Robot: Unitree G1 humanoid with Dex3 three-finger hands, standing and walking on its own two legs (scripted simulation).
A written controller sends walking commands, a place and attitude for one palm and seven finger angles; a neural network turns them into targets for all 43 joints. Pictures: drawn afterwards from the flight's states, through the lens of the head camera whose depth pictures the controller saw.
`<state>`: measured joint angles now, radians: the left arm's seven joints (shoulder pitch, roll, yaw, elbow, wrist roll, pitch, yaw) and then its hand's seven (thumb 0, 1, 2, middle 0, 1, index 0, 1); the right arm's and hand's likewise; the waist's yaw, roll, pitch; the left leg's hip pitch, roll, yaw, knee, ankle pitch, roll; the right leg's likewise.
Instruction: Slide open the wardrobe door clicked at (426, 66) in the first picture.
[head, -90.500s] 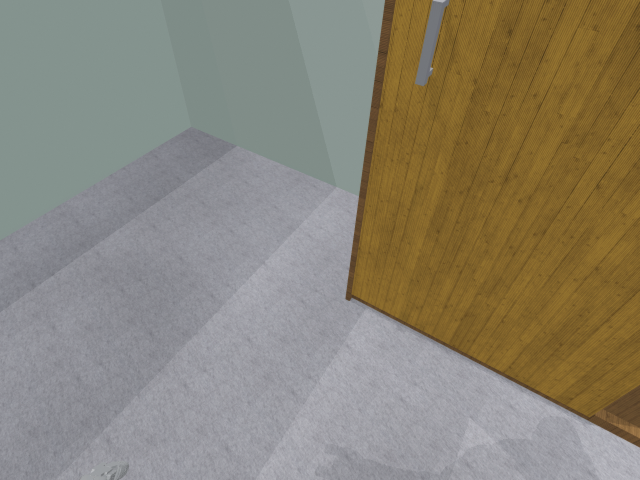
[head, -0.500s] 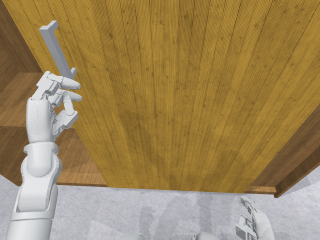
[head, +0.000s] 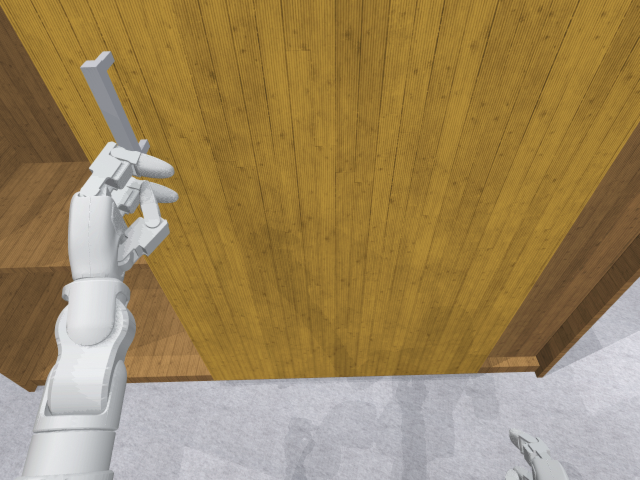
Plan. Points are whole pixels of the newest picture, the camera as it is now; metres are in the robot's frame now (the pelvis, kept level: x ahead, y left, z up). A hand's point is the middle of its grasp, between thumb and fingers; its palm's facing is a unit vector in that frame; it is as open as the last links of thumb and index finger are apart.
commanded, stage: stop walking and hold the door there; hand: left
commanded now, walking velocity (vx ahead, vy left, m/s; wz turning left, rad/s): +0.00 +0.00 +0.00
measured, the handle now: (122, 113) +0.49 +0.30 +0.22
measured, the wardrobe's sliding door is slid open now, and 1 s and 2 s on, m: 0.59 0.59 0.59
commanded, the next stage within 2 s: loosen the grip on the handle in 0.68 s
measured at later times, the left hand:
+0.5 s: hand (168, 268) +0.28 +0.18 +0.17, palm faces +0.11 -0.97 -0.23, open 4.6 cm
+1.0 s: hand (114, 234) +0.28 +0.21 +0.22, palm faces +0.16 -0.98 -0.14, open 6.9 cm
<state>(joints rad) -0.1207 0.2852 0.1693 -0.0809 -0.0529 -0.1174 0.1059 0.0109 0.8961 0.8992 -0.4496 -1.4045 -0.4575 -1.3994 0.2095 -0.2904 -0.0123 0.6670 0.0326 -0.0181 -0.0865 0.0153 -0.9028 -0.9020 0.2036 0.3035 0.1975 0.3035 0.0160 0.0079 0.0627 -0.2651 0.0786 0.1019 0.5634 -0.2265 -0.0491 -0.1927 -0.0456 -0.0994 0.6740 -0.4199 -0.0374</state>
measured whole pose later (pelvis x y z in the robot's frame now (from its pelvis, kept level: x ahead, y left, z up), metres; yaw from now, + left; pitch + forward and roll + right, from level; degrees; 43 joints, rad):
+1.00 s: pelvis -0.05 +0.03 +0.01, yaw -2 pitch -4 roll +0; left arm -0.23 0.27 0.20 0.14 -0.10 -0.22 -0.04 0.01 0.44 0.68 -0.45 -1.40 -0.45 -1.40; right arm 0.25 -0.25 0.00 0.65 0.03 -0.15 -0.01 0.01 -0.90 -0.90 0.21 0.30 0.20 0.30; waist 0.03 0.02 -0.03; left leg -0.27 0.06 0.09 0.49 -0.15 -0.01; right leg -0.22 -0.02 -0.07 0.54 -0.26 -0.01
